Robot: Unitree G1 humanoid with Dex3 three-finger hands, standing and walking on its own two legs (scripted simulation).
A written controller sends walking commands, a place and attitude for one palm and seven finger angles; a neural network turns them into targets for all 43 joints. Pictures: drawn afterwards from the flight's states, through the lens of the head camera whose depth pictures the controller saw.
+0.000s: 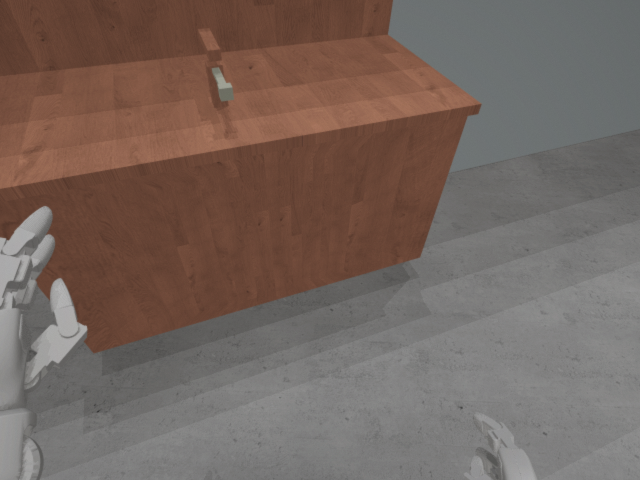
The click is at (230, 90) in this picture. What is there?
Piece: tap's lever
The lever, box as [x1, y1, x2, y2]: [217, 83, 233, 101]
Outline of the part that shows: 217,84 221,101 233,99 232,87 230,83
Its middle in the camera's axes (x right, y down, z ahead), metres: -0.21 -0.32 +0.84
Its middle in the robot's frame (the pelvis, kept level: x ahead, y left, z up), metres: +0.84 +0.26 +0.08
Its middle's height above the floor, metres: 0.85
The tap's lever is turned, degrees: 0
